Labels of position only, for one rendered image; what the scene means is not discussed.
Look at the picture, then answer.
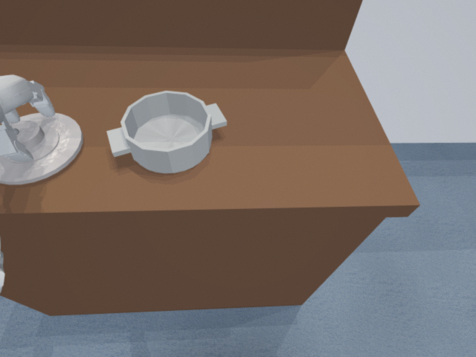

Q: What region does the knob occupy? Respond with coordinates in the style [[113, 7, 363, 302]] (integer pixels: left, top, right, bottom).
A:
[[12, 120, 45, 149]]

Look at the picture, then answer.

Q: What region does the lid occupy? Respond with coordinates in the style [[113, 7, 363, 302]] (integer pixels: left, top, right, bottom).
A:
[[0, 113, 83, 184]]

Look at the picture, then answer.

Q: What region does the left robot hand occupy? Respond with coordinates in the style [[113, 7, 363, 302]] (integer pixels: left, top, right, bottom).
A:
[[0, 74, 55, 162]]

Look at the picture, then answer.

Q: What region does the table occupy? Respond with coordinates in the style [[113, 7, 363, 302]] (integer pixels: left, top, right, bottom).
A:
[[0, 0, 420, 316]]

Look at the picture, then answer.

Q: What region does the pot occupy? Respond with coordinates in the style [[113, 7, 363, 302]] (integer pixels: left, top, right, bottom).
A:
[[107, 91, 227, 173]]

